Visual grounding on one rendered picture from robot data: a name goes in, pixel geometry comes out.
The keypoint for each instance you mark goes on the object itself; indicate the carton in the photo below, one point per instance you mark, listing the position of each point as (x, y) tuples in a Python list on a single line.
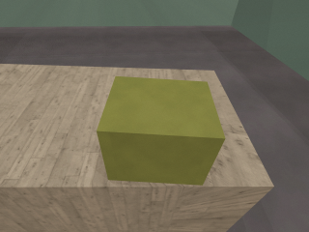
[(156, 130)]

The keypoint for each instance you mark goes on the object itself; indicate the pedestal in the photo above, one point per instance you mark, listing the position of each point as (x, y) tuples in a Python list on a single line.
[(52, 172)]

